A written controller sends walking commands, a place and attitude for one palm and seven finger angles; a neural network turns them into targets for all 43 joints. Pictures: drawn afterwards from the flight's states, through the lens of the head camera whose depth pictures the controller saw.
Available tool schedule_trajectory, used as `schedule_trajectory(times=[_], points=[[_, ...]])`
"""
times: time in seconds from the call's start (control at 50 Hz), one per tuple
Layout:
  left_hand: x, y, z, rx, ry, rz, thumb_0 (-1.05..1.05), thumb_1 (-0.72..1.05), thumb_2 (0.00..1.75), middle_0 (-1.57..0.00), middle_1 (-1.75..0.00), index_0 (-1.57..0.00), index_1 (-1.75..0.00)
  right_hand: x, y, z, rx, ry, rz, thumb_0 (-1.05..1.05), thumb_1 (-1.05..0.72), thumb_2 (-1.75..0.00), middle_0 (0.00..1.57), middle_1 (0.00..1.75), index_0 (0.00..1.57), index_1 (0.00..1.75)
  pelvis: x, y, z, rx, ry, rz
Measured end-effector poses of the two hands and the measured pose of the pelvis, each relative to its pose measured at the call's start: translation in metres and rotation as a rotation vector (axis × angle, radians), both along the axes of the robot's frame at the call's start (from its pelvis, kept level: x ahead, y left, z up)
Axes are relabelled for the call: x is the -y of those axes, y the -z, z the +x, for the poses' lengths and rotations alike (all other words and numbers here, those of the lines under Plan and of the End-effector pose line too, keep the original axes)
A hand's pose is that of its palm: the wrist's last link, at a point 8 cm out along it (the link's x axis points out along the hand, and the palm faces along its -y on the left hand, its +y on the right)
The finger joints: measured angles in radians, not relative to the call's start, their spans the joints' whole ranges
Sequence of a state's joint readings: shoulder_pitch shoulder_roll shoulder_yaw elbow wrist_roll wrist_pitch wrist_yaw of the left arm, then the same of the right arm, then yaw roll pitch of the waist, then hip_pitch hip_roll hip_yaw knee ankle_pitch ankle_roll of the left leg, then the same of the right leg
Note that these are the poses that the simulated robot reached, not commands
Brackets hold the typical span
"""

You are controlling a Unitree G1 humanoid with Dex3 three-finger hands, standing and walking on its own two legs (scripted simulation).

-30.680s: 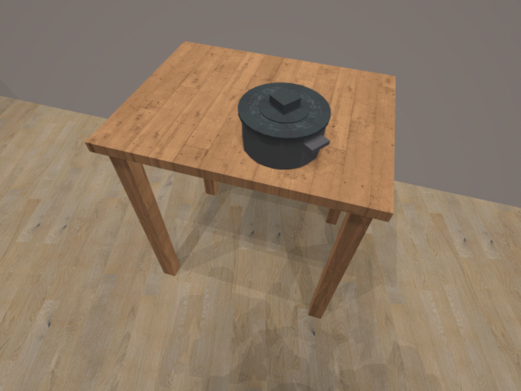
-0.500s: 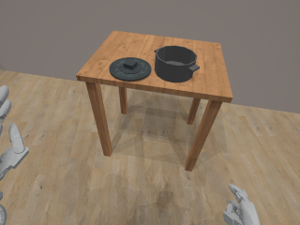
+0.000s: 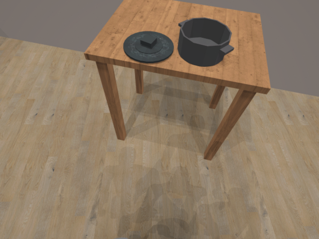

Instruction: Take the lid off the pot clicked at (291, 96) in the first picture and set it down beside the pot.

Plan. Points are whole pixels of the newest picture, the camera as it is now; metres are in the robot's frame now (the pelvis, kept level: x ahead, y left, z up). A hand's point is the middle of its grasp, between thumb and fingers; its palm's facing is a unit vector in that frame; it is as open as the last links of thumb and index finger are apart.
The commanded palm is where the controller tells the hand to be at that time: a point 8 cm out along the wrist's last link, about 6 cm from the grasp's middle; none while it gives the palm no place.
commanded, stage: let the arm hang, fingers relaxed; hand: left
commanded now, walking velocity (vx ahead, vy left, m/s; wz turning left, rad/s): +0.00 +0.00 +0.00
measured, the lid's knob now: (148, 40) +0.80 +0.08 +0.01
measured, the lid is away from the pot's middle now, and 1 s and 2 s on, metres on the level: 0.22 0.22 0.22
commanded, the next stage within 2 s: look to check the result in 0.74 s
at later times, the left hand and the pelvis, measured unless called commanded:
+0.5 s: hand out of the picture +0.09 +0.19 -0.16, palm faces -0.04 -0.98 -0.21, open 7.3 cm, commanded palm none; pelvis +0.01 +0.02 +0.01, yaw -2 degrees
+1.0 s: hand out of the picture +0.04 +0.19 -0.16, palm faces -0.05 -0.98 -0.22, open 7.4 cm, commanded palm none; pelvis +0.01 +0.01 +0.01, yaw -3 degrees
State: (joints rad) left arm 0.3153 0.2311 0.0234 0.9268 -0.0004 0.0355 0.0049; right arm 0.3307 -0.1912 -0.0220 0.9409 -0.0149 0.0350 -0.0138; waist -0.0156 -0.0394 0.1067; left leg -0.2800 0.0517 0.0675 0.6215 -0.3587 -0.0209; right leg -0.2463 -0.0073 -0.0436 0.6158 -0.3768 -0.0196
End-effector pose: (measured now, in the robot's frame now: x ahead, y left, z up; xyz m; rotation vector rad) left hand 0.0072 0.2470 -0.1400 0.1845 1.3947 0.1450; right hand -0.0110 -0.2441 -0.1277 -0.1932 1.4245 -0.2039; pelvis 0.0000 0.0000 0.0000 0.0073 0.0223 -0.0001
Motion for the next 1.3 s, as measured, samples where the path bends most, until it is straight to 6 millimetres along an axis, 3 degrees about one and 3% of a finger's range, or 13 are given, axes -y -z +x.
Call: schedule_trajectory(times=[0.08, 0.14, 0.26, 0.42, 0.54, 0.66, 1.0, 1.3], points=[[-0.009, -0.009, -0.018, -0.072, -0.007, 0.032, 0.00, 0.94, 0.90, -0.21, -0.30, -0.21, -0.30, -0.007, 0.004, -0.005, -0.040, 0.033, 0.021, 0.00, -0.91, -0.89, 0.20, 0.30, 0.20, 0.30, -0.005, -0.004, 0.005, -0.002, -0.004, -0.012], [-0.012, -0.012, -0.016, -0.089, -0.006, 0.039, 0.01, 0.93, 0.90, -0.20, -0.30, -0.20, -0.30, -0.018, 0.005, 0.000, -0.027, 0.043, 0.038, 0.00, -0.91, -0.89, 0.19, 0.30, 0.20, 0.30, -0.010, -0.007, 0.007, -0.003, 0.012, -0.009], [-0.011, -0.013, 0.016, -0.022, 0.016, 0.032, 0.01, 0.92, 0.90, -0.20, -0.30, -0.20, -0.30, -0.037, 0.010, 0.021, 0.029, 0.046, 0.072, 0.00, -0.92, -0.89, 0.20, 0.30, 0.20, 0.30, -0.016, -0.009, 0.010, 0.002, 0.028, -0.004], [0.003, -0.012, 0.066, 0.109, 0.053, 0.001, 0.01, 0.91, 0.90, -0.20, -0.30, -0.20, -0.30, -0.034, 0.008, 0.039, 0.092, 0.058, 0.061, 0.01, -0.93, -0.89, 0.20, 0.30, 0.20, 0.30, -0.017, -0.010, 0.012, 0.017, 0.038, -0.001], [0.008, -0.012, 0.082, 0.144, 0.072, -0.012, 0.01, 0.91, 0.90, -0.20, -0.30, -0.20, -0.30, -0.032, 0.006, 0.040, 0.104, 0.071, 0.057, 0.00, -0.92, -0.89, 0.20, 0.30, 0.20, 0.30, -0.016, -0.011, 0.013, 0.023, 0.045, 0.000], [0.008, -0.012, 0.077, 0.121, 0.071, -0.007, 0.01, 0.91, 0.90, -0.20, -0.30, -0.20, -0.30, -0.032, 0.007, 0.031, 0.078, 0.087, 0.061, 0.00, -0.92, -0.89, 0.20, 0.30, 0.20, 0.30, -0.014, -0.011, 0.014, 0.024, 0.050, -0.001], [0.009, -0.010, 0.035, 0.005, 0.042, 0.002, 0.01, 0.91, 0.90, -0.20, -0.30, -0.20, -0.30, -0.034, 0.008, 0.008, 0.008, 0.114, 0.075, 0.00, -0.91, -0.89, 0.19, 0.30, 0.20, 0.30, -0.010, -0.012, 0.015, 0.025, 0.058, -0.004], [0.010, -0.009, 0.032, 0.013, 0.042, -0.003, 0.01, 0.92, 0.90, -0.20, -0.30, -0.20, -0.30, -0.035, 0.006, 0.007, 0.025, 0.120, 0.069, 0.00, -0.92, -0.89, 0.19, 0.30, 0.20, 0.30, -0.010, -0.013, 0.012, 0.031, 0.061, -0.006]])
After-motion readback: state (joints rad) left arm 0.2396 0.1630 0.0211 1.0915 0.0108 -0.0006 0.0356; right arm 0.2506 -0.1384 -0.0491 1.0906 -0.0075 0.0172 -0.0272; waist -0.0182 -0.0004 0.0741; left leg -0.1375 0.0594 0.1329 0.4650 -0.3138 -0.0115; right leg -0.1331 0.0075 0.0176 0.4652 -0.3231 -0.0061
